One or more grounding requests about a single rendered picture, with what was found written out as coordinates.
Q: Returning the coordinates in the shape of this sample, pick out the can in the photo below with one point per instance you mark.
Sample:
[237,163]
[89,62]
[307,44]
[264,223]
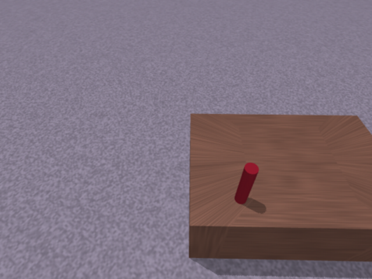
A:
[246,182]

